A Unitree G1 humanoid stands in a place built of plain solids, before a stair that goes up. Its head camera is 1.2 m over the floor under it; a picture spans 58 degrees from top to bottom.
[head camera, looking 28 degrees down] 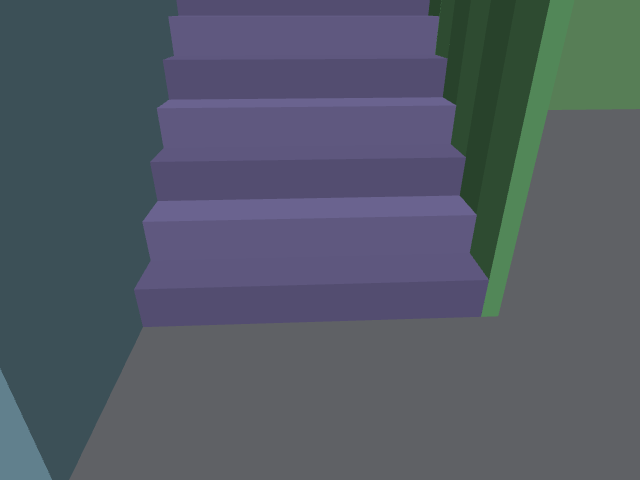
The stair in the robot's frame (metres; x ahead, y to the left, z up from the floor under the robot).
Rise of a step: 0.20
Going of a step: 0.23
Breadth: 1.47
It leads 3 degrees to the left of straight ahead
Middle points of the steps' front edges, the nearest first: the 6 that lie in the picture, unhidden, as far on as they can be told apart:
1.50 0.02 0.20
1.73 0.03 0.39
1.96 0.04 0.59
2.19 0.06 0.78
2.42 0.07 0.98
2.64 0.08 1.17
